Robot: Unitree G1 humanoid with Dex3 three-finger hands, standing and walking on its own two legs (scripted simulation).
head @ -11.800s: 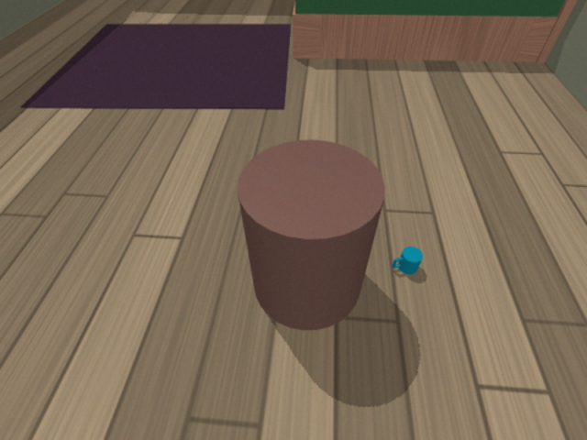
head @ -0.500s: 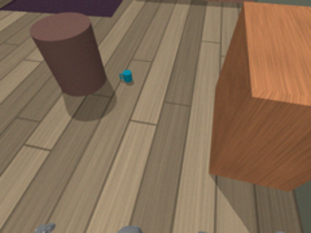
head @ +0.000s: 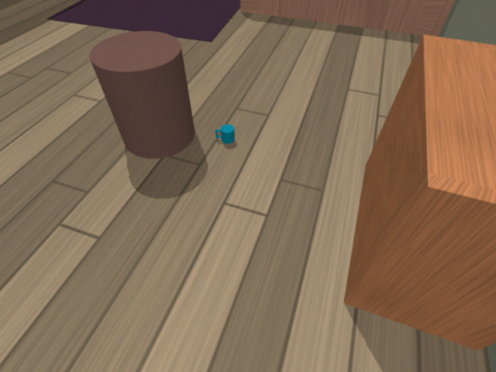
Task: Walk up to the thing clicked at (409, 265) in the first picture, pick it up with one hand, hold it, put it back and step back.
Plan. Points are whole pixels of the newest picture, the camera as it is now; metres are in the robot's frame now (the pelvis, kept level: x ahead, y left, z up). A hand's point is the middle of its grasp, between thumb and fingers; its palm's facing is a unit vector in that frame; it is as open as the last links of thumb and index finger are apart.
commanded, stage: walk up
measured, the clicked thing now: (225, 134) +1.50 +0.22 -0.71
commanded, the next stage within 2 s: stand in 0.42 s
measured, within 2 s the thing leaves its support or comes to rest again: neither
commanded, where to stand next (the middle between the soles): +0.07 -0.03 m, yaw -1 degrees
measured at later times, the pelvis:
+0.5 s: pelvis +0.01 -0.01 +0.02, yaw +2 degrees
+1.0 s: pelvis +0.00 -0.01 +0.03, yaw -1 degrees
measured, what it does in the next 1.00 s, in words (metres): stands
